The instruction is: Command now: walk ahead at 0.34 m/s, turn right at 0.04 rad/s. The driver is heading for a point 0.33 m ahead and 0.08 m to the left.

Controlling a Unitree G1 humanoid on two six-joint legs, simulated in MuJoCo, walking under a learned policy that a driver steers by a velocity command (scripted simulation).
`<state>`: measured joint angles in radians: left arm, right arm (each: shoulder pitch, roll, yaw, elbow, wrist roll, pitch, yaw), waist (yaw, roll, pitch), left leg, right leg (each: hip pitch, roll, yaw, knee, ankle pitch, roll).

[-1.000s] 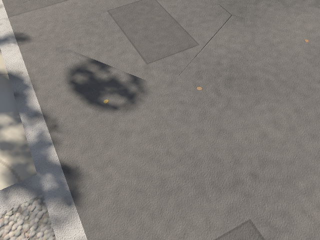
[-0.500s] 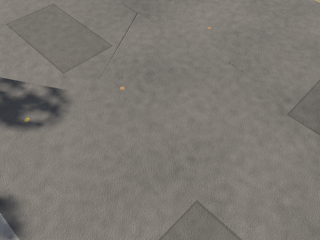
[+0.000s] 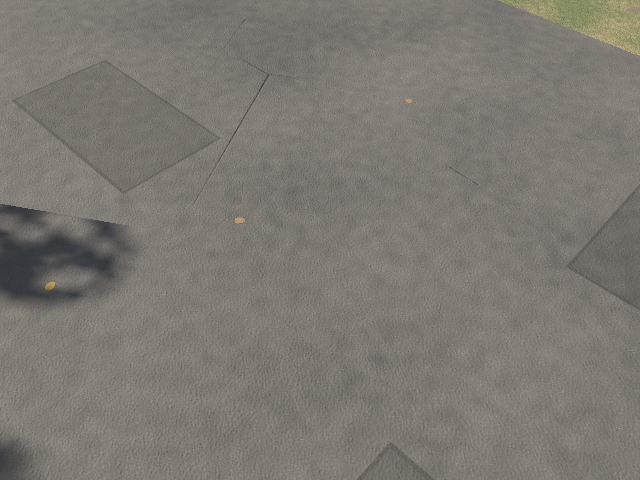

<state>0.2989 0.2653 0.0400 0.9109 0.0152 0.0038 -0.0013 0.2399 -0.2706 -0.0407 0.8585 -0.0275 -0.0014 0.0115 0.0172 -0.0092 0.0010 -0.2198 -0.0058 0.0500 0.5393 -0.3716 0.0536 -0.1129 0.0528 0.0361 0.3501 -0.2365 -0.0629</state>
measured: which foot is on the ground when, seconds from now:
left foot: up 0.00-0.00, down 0.02-0.46, up 0.48-0.72, down 0.74-1.00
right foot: down 0.00-0.02, up 0.04-0.42, down 0.44-1.00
